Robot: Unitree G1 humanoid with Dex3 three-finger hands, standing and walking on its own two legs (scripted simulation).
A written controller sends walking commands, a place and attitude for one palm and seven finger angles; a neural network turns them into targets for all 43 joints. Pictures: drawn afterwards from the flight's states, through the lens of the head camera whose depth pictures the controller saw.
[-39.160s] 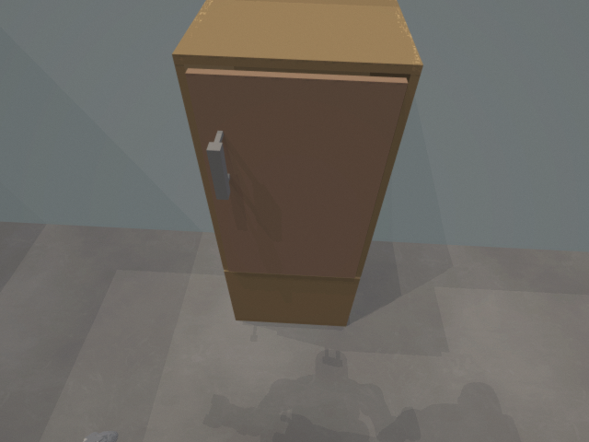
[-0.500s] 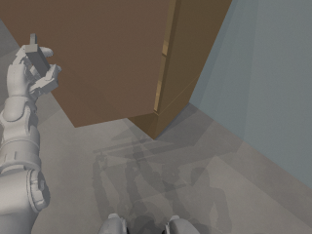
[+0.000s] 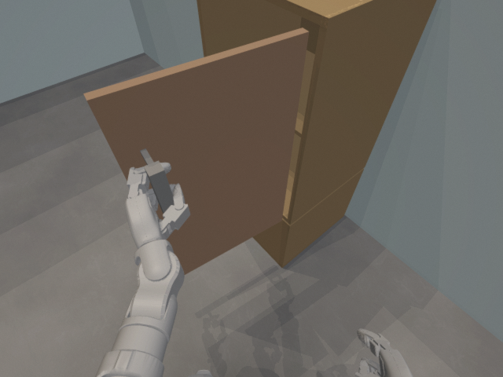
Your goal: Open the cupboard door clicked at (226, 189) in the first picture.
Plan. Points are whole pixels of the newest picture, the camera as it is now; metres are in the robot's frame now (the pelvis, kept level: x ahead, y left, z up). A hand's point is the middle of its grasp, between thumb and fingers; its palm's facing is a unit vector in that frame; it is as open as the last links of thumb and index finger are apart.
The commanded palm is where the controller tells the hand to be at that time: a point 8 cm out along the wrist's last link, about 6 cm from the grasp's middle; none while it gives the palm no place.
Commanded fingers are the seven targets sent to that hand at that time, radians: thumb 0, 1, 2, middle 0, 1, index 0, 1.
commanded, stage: pull the door open along its arc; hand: left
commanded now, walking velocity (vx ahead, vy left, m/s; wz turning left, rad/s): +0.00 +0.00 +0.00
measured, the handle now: (158, 184) +0.41 +0.18 +0.07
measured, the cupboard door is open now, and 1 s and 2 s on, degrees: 82 96 100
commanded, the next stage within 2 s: open thumb and fingers to let go in 0.22 s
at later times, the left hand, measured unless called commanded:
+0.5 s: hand (216, 232) +0.32 +0.07 +0.07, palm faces +0.41 -0.91 -0.02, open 6.6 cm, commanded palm +0.28 +0.11 +0.06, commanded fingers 0.00 0.20 0.60 -0.35 -1.27 -0.35 -1.27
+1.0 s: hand (215, 230) +0.33 +0.07 +0.07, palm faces +0.39 -0.92 +0.00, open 14.4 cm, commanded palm +0.28 +0.12 +0.06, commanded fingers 0.00 -0.50 0.30 -0.19 -0.55 -0.19 -0.55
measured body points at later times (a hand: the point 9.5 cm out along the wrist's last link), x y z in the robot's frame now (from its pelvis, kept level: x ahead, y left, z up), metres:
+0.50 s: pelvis -0.01 -0.02 +0.00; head +0.03 -0.04 +0.45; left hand +0.30 +0.12 +0.07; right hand +0.15 -0.25 -0.12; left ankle +0.02 +0.13 -0.69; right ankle -0.03 -0.09 -0.69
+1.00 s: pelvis -0.02 -0.01 +0.00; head +0.02 -0.02 +0.45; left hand +0.30 +0.12 +0.07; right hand +0.14 -0.23 -0.12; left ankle +0.02 +0.13 -0.69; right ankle -0.03 -0.09 -0.69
